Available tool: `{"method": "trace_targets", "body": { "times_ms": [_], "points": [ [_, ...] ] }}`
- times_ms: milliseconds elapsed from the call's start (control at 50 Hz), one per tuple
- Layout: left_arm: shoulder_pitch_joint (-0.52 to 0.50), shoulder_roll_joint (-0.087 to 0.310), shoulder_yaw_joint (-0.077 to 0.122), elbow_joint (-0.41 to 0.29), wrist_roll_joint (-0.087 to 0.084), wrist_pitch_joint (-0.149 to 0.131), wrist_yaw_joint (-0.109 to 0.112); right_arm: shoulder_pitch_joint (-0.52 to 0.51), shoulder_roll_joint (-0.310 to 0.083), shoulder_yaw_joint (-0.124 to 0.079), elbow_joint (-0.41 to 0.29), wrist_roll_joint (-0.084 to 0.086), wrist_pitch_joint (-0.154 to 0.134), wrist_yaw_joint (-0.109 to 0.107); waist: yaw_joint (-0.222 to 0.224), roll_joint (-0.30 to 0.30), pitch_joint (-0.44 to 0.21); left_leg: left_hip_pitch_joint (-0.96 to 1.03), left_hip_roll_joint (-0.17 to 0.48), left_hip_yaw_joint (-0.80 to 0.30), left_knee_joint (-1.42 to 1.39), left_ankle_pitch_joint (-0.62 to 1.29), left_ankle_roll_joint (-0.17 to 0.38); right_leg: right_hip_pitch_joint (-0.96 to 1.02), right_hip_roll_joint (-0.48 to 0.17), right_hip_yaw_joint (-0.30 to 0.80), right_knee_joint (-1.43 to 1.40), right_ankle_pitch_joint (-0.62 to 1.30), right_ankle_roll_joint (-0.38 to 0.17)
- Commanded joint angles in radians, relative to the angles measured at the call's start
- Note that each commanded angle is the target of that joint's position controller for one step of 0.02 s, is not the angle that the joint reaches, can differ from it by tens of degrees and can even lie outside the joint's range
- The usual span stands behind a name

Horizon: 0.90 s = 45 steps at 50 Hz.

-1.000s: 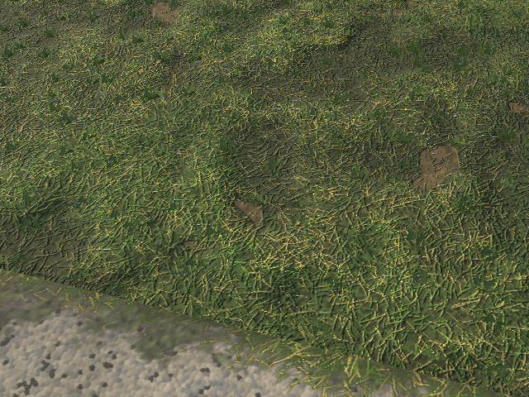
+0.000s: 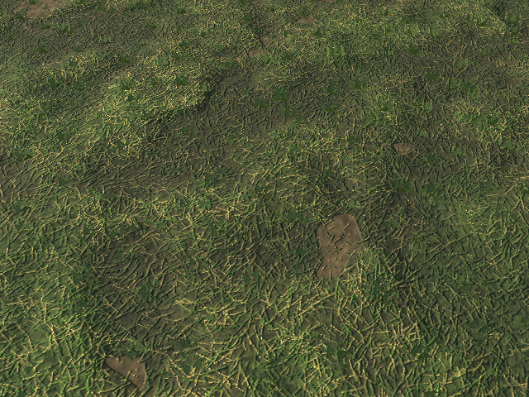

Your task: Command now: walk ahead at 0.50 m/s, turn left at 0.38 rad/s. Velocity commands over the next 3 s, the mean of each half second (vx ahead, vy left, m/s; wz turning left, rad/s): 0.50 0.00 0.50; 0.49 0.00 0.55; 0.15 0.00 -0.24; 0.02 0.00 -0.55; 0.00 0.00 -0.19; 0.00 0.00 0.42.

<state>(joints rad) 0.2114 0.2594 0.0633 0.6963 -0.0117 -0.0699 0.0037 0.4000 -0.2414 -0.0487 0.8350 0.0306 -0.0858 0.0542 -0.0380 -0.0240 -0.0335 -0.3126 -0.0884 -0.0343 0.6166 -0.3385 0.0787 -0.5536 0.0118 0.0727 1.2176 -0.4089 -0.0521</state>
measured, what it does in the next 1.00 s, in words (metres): goes down, turning left: right foot 0.19 m lower, then left foot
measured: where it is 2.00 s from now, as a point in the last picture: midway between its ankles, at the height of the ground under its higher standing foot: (231, 362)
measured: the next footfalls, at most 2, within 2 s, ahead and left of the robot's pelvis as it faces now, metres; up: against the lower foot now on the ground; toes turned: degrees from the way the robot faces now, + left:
right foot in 0.40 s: +0.38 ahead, -0.19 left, -0.19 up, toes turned +19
left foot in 0.90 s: +0.59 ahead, +0.11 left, -0.19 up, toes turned +32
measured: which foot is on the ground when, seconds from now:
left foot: down 0.00-0.40, up 0.42-0.88, down 0.90-1.00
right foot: up 0.00-0.38, down 0.40-0.92, up 0.94-1.00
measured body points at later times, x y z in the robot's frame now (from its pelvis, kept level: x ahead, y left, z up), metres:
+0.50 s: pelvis +0.30 -0.09 -0.18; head +0.32 -0.11 +0.27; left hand +0.36 +0.18 -0.28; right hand +0.36 -0.35 -0.32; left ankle +0.10 +0.06 -0.66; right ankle +0.34 -0.20 -0.92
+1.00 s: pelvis +0.53 +0.00 -0.19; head +0.56 +0.02 +0.26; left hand +0.41 +0.25 -0.32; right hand +0.84 -0.08 -0.27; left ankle +0.55 +0.09 -0.91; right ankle +0.46 -0.19 -0.80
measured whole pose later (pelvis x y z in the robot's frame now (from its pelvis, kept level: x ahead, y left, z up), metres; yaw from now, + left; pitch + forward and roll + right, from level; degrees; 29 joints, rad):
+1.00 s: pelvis +0.53 +0.00 -0.19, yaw +34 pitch +3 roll +0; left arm 0.31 0.26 0.05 0.86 -0.02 -0.09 0.00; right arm 0.08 -0.24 -0.06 0.61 0.00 -0.05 0.03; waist 0.04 0.00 0.03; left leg -0.44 -0.11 0.03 0.58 -0.18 0.11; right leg -0.34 -0.02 0.00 1.25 -0.45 -0.01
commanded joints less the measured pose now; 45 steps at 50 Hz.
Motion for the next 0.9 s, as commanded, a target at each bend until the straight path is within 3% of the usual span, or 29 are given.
{"method": "trace_targets", "body": {
  "times_ms": [20,40,60,80,100,120,140,180,240,300,340,380,400,420,440,460,480,500,520,540,560,600,640,680,720,800,860,880,900],
  "points": [
    [-0.036,0.038,0.011,-0.098,0.031,-0.008,0.001,-0.063,-0.157,-0.036,-0.108,-0.008,0.003,-0.041,0.048,0.069,0.025,0.029,0.246,-0.384,-0.279,0.408,0.231,-0.116,-0.071,-0.002,-0.180,0.098,0.042],
    [0.008,0.037,0.012,-0.068,0.045,-0.017,-0.014,-0.019,-0.174,-0.042,-0.104,-0.040,0.003,-0.050,0.046,0.052,-0.044,0.043,0.248,-0.357,-0.213,0.515,0.237,-0.074,-0.061,-0.010,-0.115,0.285,0.039],
    [0.022,0.045,0.013,-0.057,0.049,-0.023,-0.021,-0.017,-0.174,-0.042,-0.113,-0.036,0.008,-0.059,0.050,0.041,-0.059,0.034,0.234,-0.326,-0.186,0.560,0.231,-0.069,-0.057,-0.014,-0.131,0.346,0.040],
    [-0.032,0.060,0.011,-0.063,0.043,-0.030,-0.024,0.002,-0.168,-0.035,-0.110,-0.019,0.008,-0.069,0.034,0.032,-0.043,0.035,0.222,-0.302,-0.162,0.539,0.210,-0.087,-0.050,-0.020,-0.190,0.391,0.037],
    [-0.196,0.094,0.024,-0.111,0.016,-0.047,-0.028,0.161,-0.168,-0.037,-0.062,0.001,-0.002,-0.089,-0.040,0.080,-0.005,0.238,0.247,-0.395,-0.164,0.351,0.199,-0.315,-0.073,0.062,-0.271,0.439,0.025],
    [-0.273,0.098,0.022,-0.138,0.009,-0.057,-0.032,0.222,-0.147,-0.030,-0.039,0.006,-0.004,-0.099,-0.070,0.104,0.011,0.360,0.267,-0.457,-0.154,0.258,0.199,-0.437,-0.071,0.095,-0.362,0.440,0.020],
    [-0.331,0.098,0.018,-0.155,0.023,-0.060,-0.040,0.204,-0.126,-0.023,-0.041,0.008,0.006,-0.119,-0.072,0.112,0.057,0.272,0.220,-0.406,-0.151,0.138,0.186,-0.387,-0.055,0.082,-0.523,0.552,0.034],
    [-0.330,0.034,0.001,-0.143,0.046,-0.068,-0.063,0.153,-0.128,-0.022,-0.054,-0.003,0.023,-0.130,-0.071,0.137,0.048,0.105,0.167,-0.358,-0.108,0.069,0.167,-0.174,-0.011,0.052,-0.604,0.755,0.035],
    [-0.263,0.021,-0.001,-0.130,0.033,-0.056,-0.089,0.090,-0.135,-0.022,-0.085,-0.003,0.036,-0.122,-0.036,0.159,0.043,-0.118,0.126,-0.348,-0.024,-0.006,0.137,0.076,0.029,0.031,-0.602,0.792,0.022],
    [-0.255,0.045,0.005,-0.124,0.007,-0.043,-0.090,0.081,-0.121,-0.029,-0.093,0.017,0.061,-0.138,-0.027,0.167,0.070,-0.046,0.131,-0.391,0.113,-0.101,0.086,0.113,-0.033,0.091,-0.709,0.775,0.032],
    [-0.217,0.061,0.012,-0.092,0.006,-0.048,-0.079,0.087,-0.107,-0.033,-0.095,0.022,0.075,-0.146,-0.041,0.141,0.076,0.081,0.110,-0.400,0.258,-0.079,0.055,0.130,-0.101,0.117,-0.891,0.862,0.038],
    [-0.013,0.082,0.037,0.000,0.004,-0.056,-0.062,0.096,-0.076,-0.028,-0.070,0.017,0.079,-0.139,0.027,0.071,0.017,0.101,0.029,-0.317,0.591,-0.032,0.010,0.356,-0.143,0.057,-1.092,1.067,0.051],
    [0.194,0.097,0.048,0.068,-0.002,-0.047,-0.055,0.119,-0.059,-0.024,-0.045,-0.007,0.074,-0.120,0.110,0.016,-0.037,-0.101,0.002,-0.262,0.852,-0.264,-0.027,0.637,-0.206,0.102,-1.018,1.020,0.044],
    [0.391,0.104,0.038,0.127,0.015,-0.043,-0.062,0.153,0.032,-0.005,-0.008,-0.017,0.058,-0.096,0.177,-0.066,-0.117,-0.393,-0.074,-0.253,1.230,-0.600,-0.060,0.921,-0.263,0.144,-0.733,1.142,0.044],
    [0.346,0.130,0.039,0.129,0.025,-0.050,-0.066,0.316,0.050,0.003,-0.036,0.017,0.036,-0.064,0.045,-0.332,-0.156,-0.678,0.007,-0.243,1.248,-0.436,-0.039,1.079,-0.308,0.131,-0.497,1.386,0.092],
    [0.318,0.168,0.064,0.129,0.009,-0.031,-0.059,0.307,0.000,0.006,-0.041,0.031,0.015,-0.055,0.059,-0.415,-0.188,-0.808,0.042,-0.206,1.319,-0.351,-0.063,1.087,-0.340,0.220,-0.523,1.283,0.037],
    [0.336,0.157,0.065,0.128,0.028,-0.013,-0.055,0.223,-0.039,0.002,-0.041,0.019,-0.001,-0.059,0.092,-0.299,-0.184,-0.852,0.065,-0.173,1.395,-0.283,-0.079,0.987,-0.361,0.244,-0.565,1.150,-0.009],
    [0.326,0.297,0.101,0.200,0.022,-0.009,-0.049,0.172,-0.024,0.010,-0.126,0.044,-0.003,-0.084,0.019,-0.373,-0.254,-0.856,0.113,-0.086,1.488,-0.170,-0.081,0.849,-0.513,0.578,-0.801,0.464,-0.168],
    [0.176,0.138,0.048,0.130,0.031,-0.029,-0.036,-0.018,-0.112,-0.021,-0.150,0.055,0.005,-0.104,0.022,-0.151,-0.097,-0.844,0.171,-0.154,1.252,0.026,-0.040,0.639,-0.506,0.534,-0.901,0.352,-0.177],
    [0.116,0.046,0.020,0.150,0.026,-0.046,-0.027,-0.117,-0.134,-0.025,-0.164,0.031,0.024,-0.104,0.022,-0.096,0.031,-0.796,0.192,-0.188,1.159,0.059,-0.027,0.474,-0.469,0.461,-0.871,0.424,-0.142],
    [0.045,0.004,-0.006,0.161,0.012,-0.055,-0.022,-0.090,-0.092,-0.029,-0.151,0.011,0.039,-0.097,-0.034,-0.070,0.115,-0.642,0.195,-0.173,0.932,0.120,-0.043,0.274,-0.320,0.218,-0.914,0.533,-0.060],
    [0.020,0.056,0.002,0.158,0.048,-0.055,0.000,-0.139,-0.055,-0.035,-0.172,-0.021,0.038,-0.086,-0.015,-0.126,0.110,-0.436,0.163,-0.110,0.616,0.313,-0.079,0.155,-0.208,0.025,-0.992,0.550,-0.046],
    [0.096,0.072,0.002,0.185,0.046,-0.058,0.018,-0.177,-0.008,-0.026,-0.194,-0.017,0.030,-0.067,0.007,-0.119,0.077,-0.394,0.138,-0.097,0.423,0.422,-0.077,0.237,-0.221,-0.003,-0.984,0.738,-0.048],
    [0.146,0.100,0.011,0.200,0.018,-0.050,0.028,-0.241,0.021,-0.014,-0.223,-0.016,0.037,-0.048,0.040,-0.075,0.060,-0.432,0.120,-0.071,0.261,0.448,-0.050,0.396,-0.255,-0.020,-0.991,0.807,-0.047],
    [0.200,0.105,0.016,0.218,0.001,-0.032,0.033,-0.336,0.018,-0.013,-0.258,-0.014,0.049,-0.030,0.075,-0.031,0.085,-0.496,0.113,-0.047,0.195,0.424,-0.028,0.518,-0.277,-0.043,-0.987,0.795,-0.032],
    [0.254,0.123,0.021,0.223,0.007,0.006,0.039,-0.470,0.025,-0.011,-0.321,-0.004,0.046,0.011,0.113,0.001,0.109,-0.508,0.101,0.050,0.091,0.324,0.001,0.650,-0.282,-0.120,-0.935,0.856,-0.012],
    [0.216,0.178,0.037,0.188,0.004,0.021,0.044,-0.424,-0.022,-0.029,-0.331,-0.010,0.042,0.017,0.051,-0.059,0.031,-0.271,0.018,0.154,0.069,0.148,0.042,0.634,-0.269,-0.190,-0.755,1.316,-0.014],
    [0.196,0.199,0.045,0.175,0.002,0.023,0.044,-0.325,-0.056,-0.044,-0.313,-0.009,0.042,0.013,-0.008,-0.076,-0.021,-0.124,-0.001,0.150,0.034,0.125,0.069,0.597,-0.272,-0.192,-0.616,1.409,-0.023],
    [0.149,0.206,0.047,0.152,-0.005,0.016,0.039,-0.133,-0.124,-0.075,-0.264,-0.010,0.043,0.002,-0.110,-0.049,-0.106,0.160,-0.007,0.108,-0.084,0.239,0.116,0.469,-0.235,-0.216,-0.386,1.319,-0.007]
  ]
}}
